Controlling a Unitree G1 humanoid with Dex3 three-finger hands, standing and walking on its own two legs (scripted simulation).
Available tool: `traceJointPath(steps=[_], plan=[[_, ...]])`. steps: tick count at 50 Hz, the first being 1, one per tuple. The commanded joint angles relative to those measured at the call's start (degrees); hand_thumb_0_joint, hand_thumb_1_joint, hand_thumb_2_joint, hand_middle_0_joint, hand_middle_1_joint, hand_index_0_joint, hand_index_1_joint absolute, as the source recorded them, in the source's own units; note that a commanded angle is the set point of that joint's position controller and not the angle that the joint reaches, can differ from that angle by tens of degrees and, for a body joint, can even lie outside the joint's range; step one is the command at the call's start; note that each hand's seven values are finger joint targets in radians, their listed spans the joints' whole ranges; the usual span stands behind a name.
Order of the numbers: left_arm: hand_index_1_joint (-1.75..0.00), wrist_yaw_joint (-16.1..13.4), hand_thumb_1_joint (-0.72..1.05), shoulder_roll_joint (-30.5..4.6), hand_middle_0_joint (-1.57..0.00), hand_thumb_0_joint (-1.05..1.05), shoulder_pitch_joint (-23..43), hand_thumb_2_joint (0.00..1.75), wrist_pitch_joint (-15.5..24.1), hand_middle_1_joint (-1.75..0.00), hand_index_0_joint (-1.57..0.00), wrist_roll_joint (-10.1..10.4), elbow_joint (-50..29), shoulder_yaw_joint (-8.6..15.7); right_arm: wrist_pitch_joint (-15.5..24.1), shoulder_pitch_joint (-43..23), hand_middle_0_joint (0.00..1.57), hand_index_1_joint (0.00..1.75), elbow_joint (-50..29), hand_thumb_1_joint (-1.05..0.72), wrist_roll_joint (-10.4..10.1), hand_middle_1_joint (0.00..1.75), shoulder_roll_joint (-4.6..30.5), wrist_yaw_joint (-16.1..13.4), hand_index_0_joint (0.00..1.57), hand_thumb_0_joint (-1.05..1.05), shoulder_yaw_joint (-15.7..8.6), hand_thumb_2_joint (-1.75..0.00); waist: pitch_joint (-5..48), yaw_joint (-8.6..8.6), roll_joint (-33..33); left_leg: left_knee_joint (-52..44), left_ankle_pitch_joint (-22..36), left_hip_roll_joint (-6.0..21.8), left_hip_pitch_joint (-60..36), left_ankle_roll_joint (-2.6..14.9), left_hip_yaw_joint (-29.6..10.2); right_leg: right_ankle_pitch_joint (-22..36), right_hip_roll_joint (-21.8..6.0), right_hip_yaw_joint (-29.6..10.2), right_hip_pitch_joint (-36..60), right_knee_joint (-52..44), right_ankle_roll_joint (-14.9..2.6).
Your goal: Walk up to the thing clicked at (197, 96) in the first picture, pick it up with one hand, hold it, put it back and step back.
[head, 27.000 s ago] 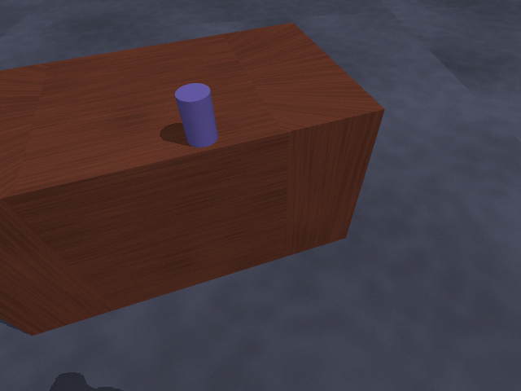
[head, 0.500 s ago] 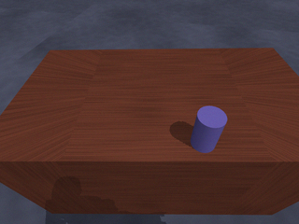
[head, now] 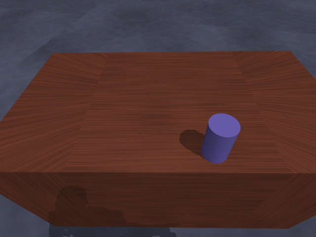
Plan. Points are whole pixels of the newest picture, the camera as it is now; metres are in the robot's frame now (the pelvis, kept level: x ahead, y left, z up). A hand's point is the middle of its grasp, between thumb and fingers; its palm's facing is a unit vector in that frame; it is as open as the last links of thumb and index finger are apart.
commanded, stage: stand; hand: right
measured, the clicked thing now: (218, 139) +0.40 -0.16 -0.01
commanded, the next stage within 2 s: step back in 0.92 s
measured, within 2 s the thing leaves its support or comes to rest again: neither
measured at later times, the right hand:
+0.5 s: hand out of the picture +0.07 -0.25 -0.16, palm faces -0.02 +0.94 -0.34, open 7.4 cm
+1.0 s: hand out of the picture +0.08 -0.26 -0.16, palm faces -0.01 +0.94 -0.34, open 7.4 cm
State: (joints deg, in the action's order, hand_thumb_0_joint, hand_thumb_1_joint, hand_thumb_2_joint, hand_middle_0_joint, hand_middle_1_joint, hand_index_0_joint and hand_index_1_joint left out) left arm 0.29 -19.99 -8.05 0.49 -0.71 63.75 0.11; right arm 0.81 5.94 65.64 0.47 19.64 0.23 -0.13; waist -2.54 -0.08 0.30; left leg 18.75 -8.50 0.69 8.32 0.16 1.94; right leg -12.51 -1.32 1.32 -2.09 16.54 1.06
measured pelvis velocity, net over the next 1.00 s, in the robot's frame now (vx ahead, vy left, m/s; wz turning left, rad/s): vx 0.00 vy -0.01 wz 0.00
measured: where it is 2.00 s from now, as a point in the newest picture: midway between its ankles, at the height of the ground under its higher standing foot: outside the picture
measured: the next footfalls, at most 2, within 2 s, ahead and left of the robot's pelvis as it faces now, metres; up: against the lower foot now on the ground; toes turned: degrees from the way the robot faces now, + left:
left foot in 1.50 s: -0.10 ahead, +0.12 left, +0.00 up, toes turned +2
right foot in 1.86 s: -0.18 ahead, -0.13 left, +0.00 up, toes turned +2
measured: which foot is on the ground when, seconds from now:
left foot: down 0.00-1.00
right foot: down 0.00-1.00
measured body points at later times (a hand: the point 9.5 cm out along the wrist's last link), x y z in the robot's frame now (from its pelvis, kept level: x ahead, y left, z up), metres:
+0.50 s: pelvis +0.00 +0.00 +0.00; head +0.01 +0.00 +0.45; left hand +0.07 +0.30 -0.14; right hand +0.07 -0.30 -0.13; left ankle +0.02 +0.12 -0.75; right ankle -0.04 -0.13 -0.75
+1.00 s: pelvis +0.00 -0.01 +0.00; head +0.03 +0.00 +0.44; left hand +0.07 +0.30 -0.14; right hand +0.08 -0.31 -0.14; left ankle +0.02 +0.12 -0.75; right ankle -0.04 -0.13 -0.75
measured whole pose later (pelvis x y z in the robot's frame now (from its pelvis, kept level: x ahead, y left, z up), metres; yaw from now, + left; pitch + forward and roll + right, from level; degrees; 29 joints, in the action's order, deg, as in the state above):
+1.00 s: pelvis +0.00 -0.01 +0.00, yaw +0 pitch -1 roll +0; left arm 0.2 -20.7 -6.8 -0.4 0.5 61.5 1.5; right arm -0.2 4.8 63.5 -0.2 20.1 0.6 -0.9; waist -4.9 0.1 0.3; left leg 22.5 -9.9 1.1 11.2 0.0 1.7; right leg -14.8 -1.0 1.4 -5.7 21.9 0.4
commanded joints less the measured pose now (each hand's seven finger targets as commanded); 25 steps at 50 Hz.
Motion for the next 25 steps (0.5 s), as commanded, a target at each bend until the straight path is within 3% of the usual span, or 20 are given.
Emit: traceJointPath(steps=[1,8,12,18,21,22,25], plan=[[-0.3,-1.1,0.9,-12.2,-0.2,0.0,1.4,0.9,1.0,-0.3,-0.2,0.0,-3.4,2.1,1.0,-1.7,0.2,0.3,-3.5,-0.9,0.0,0.3,12.5,-0.9,0.2,0.0,-2.2,-0.9,3.3,-0.44,0.2,-2.0,9.8,7.2,-4.3,1.05,-6.4,7.9,-6.8,-4.7,-3.6,-3.0,-1.94],[-0.3,-1.0,0.9,-12.3,-0.2,0.0,1.1,0.9,1.1,-0.3,-0.2,-0.1,-3.5,2.1,0.9,-2.0,0.2,0.3,-3.6,-0.9,0.0,0.3,12.4,-0.8,0.2,0.0,-2.2,-0.9,4.0,-0.15,-0.2,-1.7,10.1,7.2,-4.4,1.14,-6.4,8.8,-7.0,-4.8,-2.7,-3.0,-2.06],[-0.3,-1.0,0.9,-12.3,-0.2,0.0,1.1,0.9,1.0,-0.3,-0.2,-0.1,-3.3,2.2,0.9,-2.2,0.2,0.3,-3.6,-0.9,0.0,0.3,12.4,-0.8,0.2,0.0,-2.1,-0.9,2.7,-0.18,-0.1,-2.6,6.9,6.9,-3.7,0.98,-6.6,6.2,-6.8,-4.6,-3.7,-3.5,-1.97],[-0.3,-0.9,0.9,-12.0,-0.2,0.0,1.2,0.9,1.1,-0.3,-0.2,0.0,-3.5,2.2,1.1,-2.1,0.2,0.3,-3.6,-0.9,0.0,0.3,12.6,-0.8,0.2,0.0,-2.1,-0.9,4.0,0.05,-0.6,-1.9,11.1,7.4,-4.5,1.06,-6.5,9.1,-7.0,-4.7,-2.8,-2.8,-2.03],[-0.3,-0.9,0.9,-12.2,-0.2,0.0,1.3,0.9,1.0,-0.3,-0.2,-0.1,-3.4,2.2,1.0,-1.9,0.2,0.3,-3.6,-0.9,0.1,0.3,12.7,-0.9,0.2,0.0,-2.1,-0.9,3.8,-0.06,-0.6,-2.5,9.0,7.1,-4.1,1.12,-6.4,7.7,-7.0,-4.8,-2.7,-3.1,-2.11],[-0.3,-1.0,0.9,-12.4,-0.2,0.0,1.1,0.9,1.1,-0.3,-0.2,-0.1,-3.4,2.2,1.1,-2.0,0.2,0.3,-3.7,-0.9,0.0,0.3,12.4,-0.8,0.2,0.0,-2.0,-0.9,4.0,-0.02,-0.3,-2.0,11.7,7.3,-4.5,1.22,-6.6,10.1,-7.0,-4.6,-2.5,-2.6,-2.02],[-0.3,-1.0,0.9,-12.1,-0.2,0.0,1.4,0.9,1.0,-0.3,-0.2,0.1,-3.3,2.2,1.0,-1.9,0.2,0.3,-3.6,-0.9,0.0,0.3,12.3,-0.9,0.2,0.0,-2.0,-0.9,2.9,-0.05,0.3,-2.5,9.2,7.1,-3.5,0.97,-6.6,7.3,-6.9,-4.6,-3.1,-3.1,-2.01]])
